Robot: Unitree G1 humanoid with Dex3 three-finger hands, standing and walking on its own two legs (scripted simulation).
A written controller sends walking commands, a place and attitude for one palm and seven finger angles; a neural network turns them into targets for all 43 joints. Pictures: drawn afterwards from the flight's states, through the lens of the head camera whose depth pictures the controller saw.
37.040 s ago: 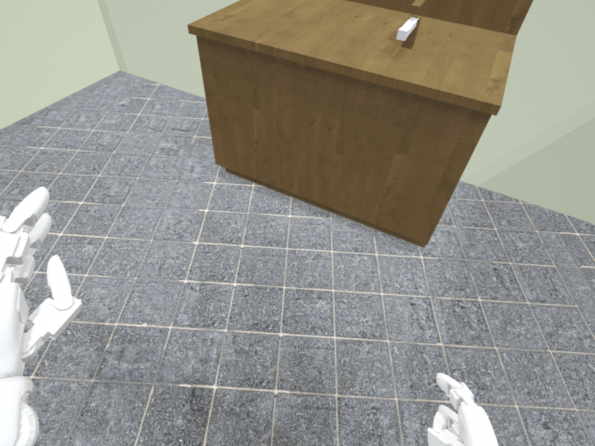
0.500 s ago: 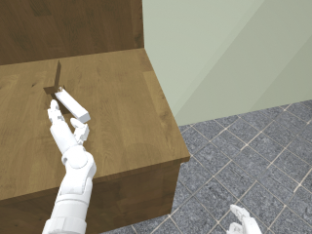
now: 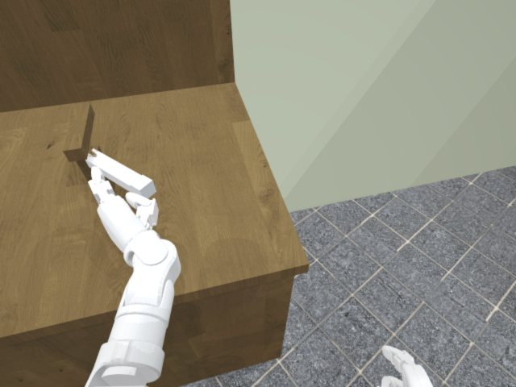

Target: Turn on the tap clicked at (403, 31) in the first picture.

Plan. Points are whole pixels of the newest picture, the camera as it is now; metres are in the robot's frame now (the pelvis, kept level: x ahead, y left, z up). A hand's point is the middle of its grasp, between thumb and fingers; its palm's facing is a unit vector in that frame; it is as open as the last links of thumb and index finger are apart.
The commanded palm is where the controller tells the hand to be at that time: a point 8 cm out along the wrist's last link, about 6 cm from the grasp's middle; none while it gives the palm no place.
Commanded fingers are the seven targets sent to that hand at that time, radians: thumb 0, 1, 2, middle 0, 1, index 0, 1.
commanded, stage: push the lever round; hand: left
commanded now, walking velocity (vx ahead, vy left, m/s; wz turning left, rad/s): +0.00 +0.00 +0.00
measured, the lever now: (143, 188) +0.41 +0.22 +0.09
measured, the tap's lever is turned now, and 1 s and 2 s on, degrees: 42 71 77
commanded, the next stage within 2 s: lift the hand up off the lever in 1.08 s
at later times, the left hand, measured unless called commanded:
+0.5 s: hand (171, 190) +0.41 +0.17 +0.09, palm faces +0.77 -0.63 -0.09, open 7.5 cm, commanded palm +0.36 +0.19 +0.09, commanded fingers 0.00 0.90 0.90 -0.15 -0.15 -0.15 -0.15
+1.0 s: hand (180, 175) +0.44 +0.16 +0.09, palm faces +0.79 -0.60 -0.12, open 7.9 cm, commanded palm +0.39 +0.18 +0.09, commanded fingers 0.00 0.90 0.90 -0.15 -0.15 -0.15 -0.15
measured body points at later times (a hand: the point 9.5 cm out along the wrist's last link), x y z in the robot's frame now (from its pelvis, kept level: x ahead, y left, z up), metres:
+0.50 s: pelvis +0.00 +0.00 -0.01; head +0.02 -0.01 +0.44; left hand +0.36 +0.20 +0.10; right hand +0.14 -0.24 -0.13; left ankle +0.05 +0.13 -0.71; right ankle -0.02 -0.08 -0.71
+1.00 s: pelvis +0.00 -0.01 -0.01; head +0.04 -0.01 +0.44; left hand +0.40 +0.19 +0.10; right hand +0.10 -0.25 -0.14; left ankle +0.05 +0.13 -0.71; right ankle -0.02 -0.08 -0.71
